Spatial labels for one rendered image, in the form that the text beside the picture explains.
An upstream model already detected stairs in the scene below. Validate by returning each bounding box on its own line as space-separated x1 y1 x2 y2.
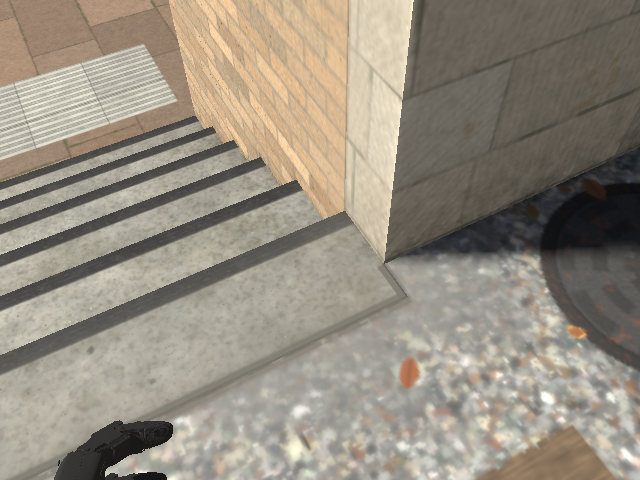
0 116 324 355

